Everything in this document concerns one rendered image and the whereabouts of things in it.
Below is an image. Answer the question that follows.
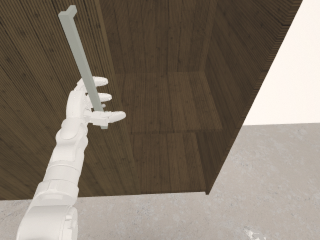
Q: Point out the handle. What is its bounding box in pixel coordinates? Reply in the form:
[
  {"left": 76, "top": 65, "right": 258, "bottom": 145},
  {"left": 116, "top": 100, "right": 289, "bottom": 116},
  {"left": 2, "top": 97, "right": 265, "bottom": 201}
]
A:
[{"left": 58, "top": 5, "right": 108, "bottom": 129}]

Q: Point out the left robot hand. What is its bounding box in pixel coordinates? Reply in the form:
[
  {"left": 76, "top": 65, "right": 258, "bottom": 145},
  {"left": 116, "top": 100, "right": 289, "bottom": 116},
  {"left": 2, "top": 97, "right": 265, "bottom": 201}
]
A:
[{"left": 66, "top": 76, "right": 126, "bottom": 126}]

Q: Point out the right robot hand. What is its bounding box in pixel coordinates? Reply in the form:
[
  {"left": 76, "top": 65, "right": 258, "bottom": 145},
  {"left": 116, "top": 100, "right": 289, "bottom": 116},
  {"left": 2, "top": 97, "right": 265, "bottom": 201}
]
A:
[{"left": 244, "top": 226, "right": 266, "bottom": 240}]

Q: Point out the wardrobe door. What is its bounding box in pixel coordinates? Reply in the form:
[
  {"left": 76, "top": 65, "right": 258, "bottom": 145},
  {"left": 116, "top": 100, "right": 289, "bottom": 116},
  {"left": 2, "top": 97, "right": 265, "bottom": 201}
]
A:
[{"left": 0, "top": 0, "right": 141, "bottom": 201}]

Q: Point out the robot left upper arm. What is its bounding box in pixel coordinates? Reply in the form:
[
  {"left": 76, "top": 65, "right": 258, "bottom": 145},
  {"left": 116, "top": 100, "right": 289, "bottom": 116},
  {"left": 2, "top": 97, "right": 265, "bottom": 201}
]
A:
[{"left": 18, "top": 205, "right": 78, "bottom": 240}]

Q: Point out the robot left forearm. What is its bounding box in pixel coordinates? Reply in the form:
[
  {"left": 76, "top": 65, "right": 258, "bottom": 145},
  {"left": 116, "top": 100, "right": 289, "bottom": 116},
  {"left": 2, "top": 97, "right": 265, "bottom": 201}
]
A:
[{"left": 16, "top": 117, "right": 88, "bottom": 240}]

